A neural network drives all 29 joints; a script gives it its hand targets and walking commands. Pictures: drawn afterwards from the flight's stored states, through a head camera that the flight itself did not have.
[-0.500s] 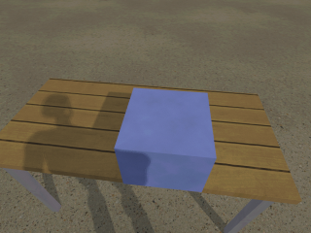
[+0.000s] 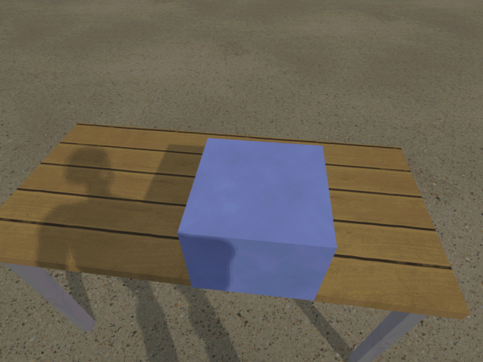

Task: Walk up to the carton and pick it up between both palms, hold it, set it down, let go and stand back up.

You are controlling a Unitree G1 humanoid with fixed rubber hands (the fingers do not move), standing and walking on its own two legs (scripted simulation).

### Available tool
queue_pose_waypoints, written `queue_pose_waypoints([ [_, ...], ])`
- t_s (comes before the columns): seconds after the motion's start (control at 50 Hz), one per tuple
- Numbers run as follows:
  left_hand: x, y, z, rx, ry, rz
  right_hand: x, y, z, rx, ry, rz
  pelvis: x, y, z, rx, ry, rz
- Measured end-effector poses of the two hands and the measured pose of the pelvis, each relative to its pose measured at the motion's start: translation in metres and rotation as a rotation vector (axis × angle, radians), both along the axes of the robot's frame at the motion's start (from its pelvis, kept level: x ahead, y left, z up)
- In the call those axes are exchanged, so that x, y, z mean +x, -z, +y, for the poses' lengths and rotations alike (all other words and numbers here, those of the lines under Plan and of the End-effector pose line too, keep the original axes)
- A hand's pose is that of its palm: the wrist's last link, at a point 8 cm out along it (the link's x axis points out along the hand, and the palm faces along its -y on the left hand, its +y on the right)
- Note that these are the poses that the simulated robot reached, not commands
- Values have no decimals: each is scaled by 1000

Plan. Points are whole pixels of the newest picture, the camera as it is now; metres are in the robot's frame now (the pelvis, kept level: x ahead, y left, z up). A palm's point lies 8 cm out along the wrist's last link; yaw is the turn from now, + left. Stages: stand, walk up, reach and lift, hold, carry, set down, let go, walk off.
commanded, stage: stand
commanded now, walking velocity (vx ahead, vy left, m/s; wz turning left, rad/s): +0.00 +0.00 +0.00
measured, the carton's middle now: (258, 215) +0.45 -0.01 -0.03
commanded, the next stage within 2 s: none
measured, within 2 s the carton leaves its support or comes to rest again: neither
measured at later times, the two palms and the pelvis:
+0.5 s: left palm out of the picture +0.06 +0.27 -0.11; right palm out of the picture +0.07 -0.26 -0.11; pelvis +0.00 +0.00 +0.00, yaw +0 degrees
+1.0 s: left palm out of the picture +0.06 +0.27 -0.11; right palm out of the picture +0.06 -0.27 -0.11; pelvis +0.00 +0.00 +0.00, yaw -1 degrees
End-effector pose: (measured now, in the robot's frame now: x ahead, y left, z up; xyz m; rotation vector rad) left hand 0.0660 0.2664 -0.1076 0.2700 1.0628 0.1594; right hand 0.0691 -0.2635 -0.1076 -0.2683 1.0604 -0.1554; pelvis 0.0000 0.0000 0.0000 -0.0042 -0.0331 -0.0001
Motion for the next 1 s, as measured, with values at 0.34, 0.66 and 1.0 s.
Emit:
queue_pose_waypoints([
  [0.34,-6,2,0,-3,-6,17,-3,0,0,-5,-2,12,-2,0,0,1,0,0],
  [0.66,-9,3,2,1,-11,27,-5,0,-2,-8,13,15,-1,0,0,1,5,0],
  [1.0,-6,3,0,1,-5,27,-9,3,-2,-3,26,32,0,-1,0,3,10,-1],
])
